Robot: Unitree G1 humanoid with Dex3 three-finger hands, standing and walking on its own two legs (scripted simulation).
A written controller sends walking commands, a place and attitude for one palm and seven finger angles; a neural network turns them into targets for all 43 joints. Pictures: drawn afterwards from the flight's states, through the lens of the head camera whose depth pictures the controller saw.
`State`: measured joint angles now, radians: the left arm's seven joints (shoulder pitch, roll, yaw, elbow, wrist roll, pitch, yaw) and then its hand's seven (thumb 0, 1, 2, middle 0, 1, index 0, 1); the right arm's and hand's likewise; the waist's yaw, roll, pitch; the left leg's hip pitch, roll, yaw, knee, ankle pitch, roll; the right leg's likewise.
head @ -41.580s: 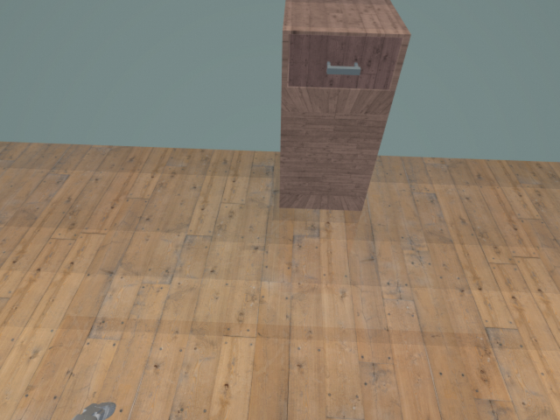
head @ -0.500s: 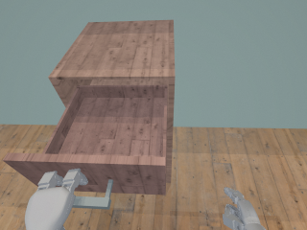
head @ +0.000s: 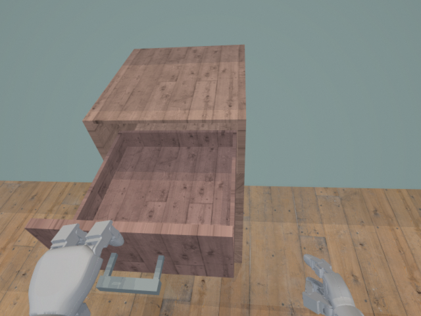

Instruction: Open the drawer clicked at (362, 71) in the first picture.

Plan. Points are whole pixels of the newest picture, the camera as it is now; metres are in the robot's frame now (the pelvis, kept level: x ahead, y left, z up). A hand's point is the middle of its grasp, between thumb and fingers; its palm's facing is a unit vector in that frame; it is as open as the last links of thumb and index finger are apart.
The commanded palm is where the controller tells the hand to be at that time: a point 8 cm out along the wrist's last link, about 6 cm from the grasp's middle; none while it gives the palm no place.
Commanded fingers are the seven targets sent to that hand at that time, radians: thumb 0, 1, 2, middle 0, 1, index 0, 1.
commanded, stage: lift the hand off the handle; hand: left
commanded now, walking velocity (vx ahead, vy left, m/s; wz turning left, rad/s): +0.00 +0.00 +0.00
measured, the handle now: (132, 272) +0.19 +0.19 +0.00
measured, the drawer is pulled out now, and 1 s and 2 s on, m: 0.30 0.30 0.30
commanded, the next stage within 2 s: draw the hand back to the body in 0.50 s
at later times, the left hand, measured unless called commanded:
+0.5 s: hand (69, 259) +0.15 +0.22 +0.15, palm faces +0.14 -0.15 -0.98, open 13.9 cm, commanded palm +0.11 +0.22 +0.20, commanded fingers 0.00 -0.50 0.30 -0.30 -1.20 -0.30 -1.20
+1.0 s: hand (57, 261) +0.15 +0.24 +0.15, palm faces +0.10 -0.14 -0.98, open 13.9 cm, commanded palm +0.11 +0.23 +0.21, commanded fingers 0.00 -0.50 0.30 -0.30 -1.20 -0.30 -1.20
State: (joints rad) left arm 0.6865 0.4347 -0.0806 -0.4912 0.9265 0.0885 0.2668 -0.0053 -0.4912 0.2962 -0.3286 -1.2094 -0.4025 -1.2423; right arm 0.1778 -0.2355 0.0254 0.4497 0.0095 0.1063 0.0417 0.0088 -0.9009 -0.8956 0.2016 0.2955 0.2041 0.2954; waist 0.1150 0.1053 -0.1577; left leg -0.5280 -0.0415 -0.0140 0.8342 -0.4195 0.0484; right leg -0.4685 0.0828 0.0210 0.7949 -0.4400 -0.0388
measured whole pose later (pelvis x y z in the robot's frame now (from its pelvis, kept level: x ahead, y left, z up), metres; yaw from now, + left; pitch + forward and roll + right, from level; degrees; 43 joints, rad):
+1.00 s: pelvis -0.01 +0.00 +0.02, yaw +1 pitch +1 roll -2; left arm 0.64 0.52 0.06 -0.63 0.81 0.12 0.08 -0.01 -0.49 0.30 -0.32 -1.20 -0.32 -1.20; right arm 0.17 -0.25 0.05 0.45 0.04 0.13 0.03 0.01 -0.90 -0.90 0.20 0.30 0.20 0.30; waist 0.11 0.12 -0.09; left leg -0.34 -0.04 -0.03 0.64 -0.32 0.05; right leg -0.27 0.08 0.02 0.58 -0.33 -0.03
